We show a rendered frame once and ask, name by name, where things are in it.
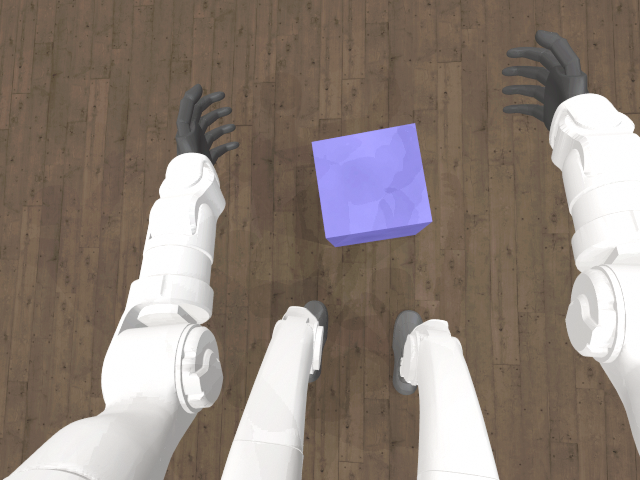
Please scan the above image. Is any carton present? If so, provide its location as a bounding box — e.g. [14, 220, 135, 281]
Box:
[312, 123, 432, 247]

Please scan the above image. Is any right robot forearm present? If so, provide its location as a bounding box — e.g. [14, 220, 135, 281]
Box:
[549, 94, 640, 273]

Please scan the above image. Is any right robot upper arm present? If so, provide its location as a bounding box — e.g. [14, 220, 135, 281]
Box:
[566, 264, 640, 455]

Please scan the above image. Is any robot left shin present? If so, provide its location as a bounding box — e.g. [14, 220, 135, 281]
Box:
[272, 306, 317, 371]

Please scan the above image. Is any robot left hand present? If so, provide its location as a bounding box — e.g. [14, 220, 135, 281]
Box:
[175, 84, 239, 166]

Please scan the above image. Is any left robot upper arm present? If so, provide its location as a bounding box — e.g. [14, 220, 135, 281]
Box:
[3, 323, 223, 480]

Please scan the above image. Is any robot right hand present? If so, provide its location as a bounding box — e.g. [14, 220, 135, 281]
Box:
[502, 30, 590, 131]

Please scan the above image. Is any left robot thigh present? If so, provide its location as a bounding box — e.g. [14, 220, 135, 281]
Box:
[221, 316, 324, 480]

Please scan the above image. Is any left robot forearm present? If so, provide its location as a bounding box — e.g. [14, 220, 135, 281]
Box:
[101, 153, 226, 404]

